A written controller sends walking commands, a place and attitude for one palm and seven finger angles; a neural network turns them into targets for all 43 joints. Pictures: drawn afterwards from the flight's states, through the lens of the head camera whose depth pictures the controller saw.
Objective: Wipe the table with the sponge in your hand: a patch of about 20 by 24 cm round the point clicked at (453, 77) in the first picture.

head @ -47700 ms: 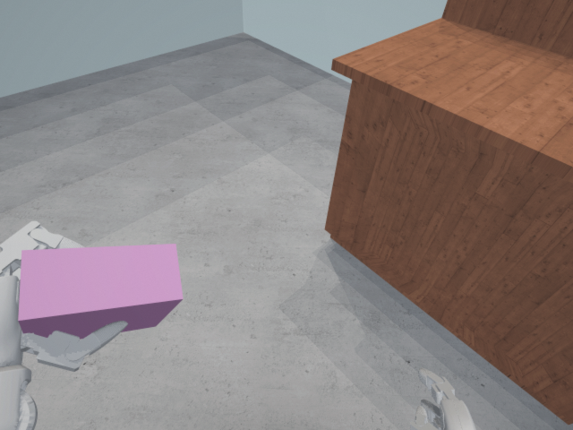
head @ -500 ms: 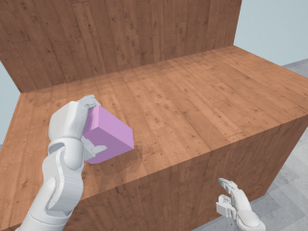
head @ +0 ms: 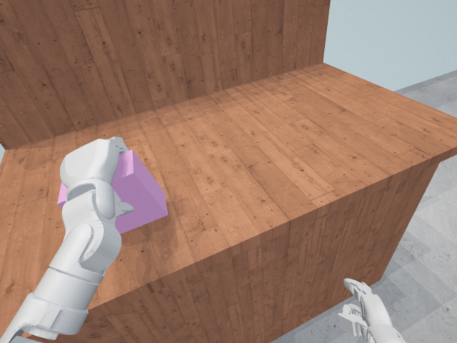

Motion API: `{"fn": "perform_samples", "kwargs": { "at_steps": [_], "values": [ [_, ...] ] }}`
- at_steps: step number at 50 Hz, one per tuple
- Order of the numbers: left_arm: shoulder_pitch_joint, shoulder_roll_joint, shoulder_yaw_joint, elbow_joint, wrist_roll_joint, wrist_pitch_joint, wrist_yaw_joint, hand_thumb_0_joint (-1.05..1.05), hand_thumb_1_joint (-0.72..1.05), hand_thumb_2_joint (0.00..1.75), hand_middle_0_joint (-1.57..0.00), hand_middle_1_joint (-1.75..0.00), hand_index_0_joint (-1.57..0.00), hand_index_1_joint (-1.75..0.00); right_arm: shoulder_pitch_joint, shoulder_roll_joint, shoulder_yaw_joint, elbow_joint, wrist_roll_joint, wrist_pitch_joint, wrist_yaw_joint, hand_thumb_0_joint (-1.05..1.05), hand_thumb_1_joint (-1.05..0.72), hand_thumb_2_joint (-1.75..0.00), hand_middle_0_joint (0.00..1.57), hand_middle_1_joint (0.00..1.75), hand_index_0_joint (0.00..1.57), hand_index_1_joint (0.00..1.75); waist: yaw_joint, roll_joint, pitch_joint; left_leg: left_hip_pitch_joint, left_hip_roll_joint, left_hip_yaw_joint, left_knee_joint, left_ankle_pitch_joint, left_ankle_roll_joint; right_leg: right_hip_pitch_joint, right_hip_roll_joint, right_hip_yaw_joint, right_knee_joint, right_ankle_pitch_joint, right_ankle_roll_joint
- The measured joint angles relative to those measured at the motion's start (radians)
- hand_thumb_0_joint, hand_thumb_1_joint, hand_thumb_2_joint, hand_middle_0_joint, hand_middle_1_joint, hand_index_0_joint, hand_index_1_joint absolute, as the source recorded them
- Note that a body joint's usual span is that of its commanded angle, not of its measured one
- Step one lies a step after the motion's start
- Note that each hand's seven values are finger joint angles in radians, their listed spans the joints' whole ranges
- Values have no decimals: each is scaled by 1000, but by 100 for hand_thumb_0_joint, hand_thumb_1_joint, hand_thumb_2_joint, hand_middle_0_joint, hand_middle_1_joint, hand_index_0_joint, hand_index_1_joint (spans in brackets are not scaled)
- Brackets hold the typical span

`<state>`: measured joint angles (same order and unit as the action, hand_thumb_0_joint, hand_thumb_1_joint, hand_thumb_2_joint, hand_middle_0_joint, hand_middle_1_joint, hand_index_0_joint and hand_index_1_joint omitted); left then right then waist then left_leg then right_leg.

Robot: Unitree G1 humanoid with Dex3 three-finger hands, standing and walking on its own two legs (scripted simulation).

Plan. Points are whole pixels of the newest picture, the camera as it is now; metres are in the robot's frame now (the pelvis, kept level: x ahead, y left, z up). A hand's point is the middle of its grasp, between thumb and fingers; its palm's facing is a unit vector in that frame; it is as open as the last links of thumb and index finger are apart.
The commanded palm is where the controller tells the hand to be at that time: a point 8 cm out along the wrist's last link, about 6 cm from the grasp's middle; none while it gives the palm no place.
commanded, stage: wipe forward along the middle lane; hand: left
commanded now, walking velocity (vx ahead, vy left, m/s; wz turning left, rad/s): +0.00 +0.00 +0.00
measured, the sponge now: (124, 203) +0.32 +0.23 +0.12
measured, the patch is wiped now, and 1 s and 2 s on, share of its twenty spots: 0.80 0.90 0.90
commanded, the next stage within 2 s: slide back across to the first lane in 1.32 s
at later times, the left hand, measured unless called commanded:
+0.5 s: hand (113, 175) +0.35 +0.25 +0.17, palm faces +0.08 -0.07 -0.99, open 10.0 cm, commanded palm +0.31 +0.29 +0.19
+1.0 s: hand (101, 168) +0.37 +0.29 +0.17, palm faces +0.03 -0.05 -1.00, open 10.0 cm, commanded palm +0.34 +0.31 +0.19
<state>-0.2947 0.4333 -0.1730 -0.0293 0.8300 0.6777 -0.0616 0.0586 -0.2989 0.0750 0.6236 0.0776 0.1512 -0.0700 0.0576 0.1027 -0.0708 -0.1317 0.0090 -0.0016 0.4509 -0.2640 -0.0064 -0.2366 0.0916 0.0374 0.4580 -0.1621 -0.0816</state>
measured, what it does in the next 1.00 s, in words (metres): stands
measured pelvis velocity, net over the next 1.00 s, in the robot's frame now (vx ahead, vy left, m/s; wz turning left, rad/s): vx -0.01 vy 0.01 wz -0.02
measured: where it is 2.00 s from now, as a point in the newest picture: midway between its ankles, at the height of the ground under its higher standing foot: outside the picture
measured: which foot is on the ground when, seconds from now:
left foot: down 0.00-1.00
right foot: down 0.00-1.00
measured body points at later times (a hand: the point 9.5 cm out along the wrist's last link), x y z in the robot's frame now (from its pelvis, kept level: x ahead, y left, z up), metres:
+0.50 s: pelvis +0.00 -0.01 +0.00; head -0.04 -0.07 +0.44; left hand +0.34 +0.25 +0.22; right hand +0.21 -0.24 -0.10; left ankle -0.01 +0.14 -0.74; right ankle +0.05 -0.06 -0.74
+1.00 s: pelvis -0.01 +0.01 +0.00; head -0.04 -0.03 +0.45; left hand +0.36 +0.28 +0.22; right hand +0.17 -0.24 -0.11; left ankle -0.01 +0.14 -0.74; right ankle +0.05 -0.06 -0.74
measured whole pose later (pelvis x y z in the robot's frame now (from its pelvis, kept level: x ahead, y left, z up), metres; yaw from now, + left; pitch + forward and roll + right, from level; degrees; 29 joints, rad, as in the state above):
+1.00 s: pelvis -0.01 +0.01 +0.00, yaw -1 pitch -1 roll +1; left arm -0.60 0.51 -0.12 0.56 0.92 0.42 -0.10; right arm 0.12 -0.31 0.05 0.70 0.08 0.08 -0.09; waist 0.02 0.09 -0.07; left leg -0.20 -0.02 -0.04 0.46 -0.25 0.00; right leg -0.30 0.09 0.06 0.45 -0.13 -0.06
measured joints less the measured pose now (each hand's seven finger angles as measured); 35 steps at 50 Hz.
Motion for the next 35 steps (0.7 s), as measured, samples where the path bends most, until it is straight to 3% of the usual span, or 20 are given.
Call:
{"fn": "perform_samples", "kwargs": {
  "at_steps": [14,23,35],
  "values": [
    [-99,42,-1,228,57,-81,-32,-3,-52,108,-72,-136,-79,-128,6,-10,-13,35,2,-32,-5,1,-90,-90,20,29,20,30,-14,12,-3,-40,0,-17,27,-12,17,-38,11,2,19,-2,-10],
    [-146,46,26,330,57,-133,-48,-3,-54,110,-72,-136,-79,-129,11,-8,-14,61,0,-52,-3,1,-90,-90,20,30,20,30,-9,19,-11,-55,-7,-41,42,-20,24,-51,19,10,24,-1,-10],
    [-178,60,53,412,63,-199,-33,-2,-54,110,-73,-136,-79,-129,33,-12,-22,65,-3,-60,-9,1,-90,-90,20,30,20,30,-20,6,-11,-58,-13,-43,37,-13,15,-55,13,14,22,5,-3]
  ]
}}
